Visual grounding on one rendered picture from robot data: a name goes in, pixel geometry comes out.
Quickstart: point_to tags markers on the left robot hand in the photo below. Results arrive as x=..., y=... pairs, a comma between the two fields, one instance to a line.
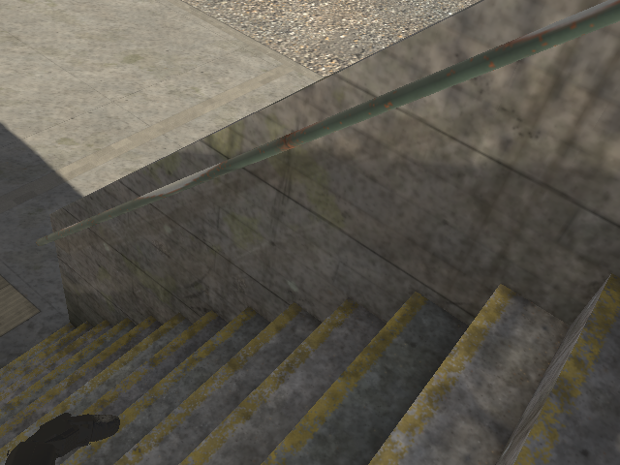
x=60, y=435

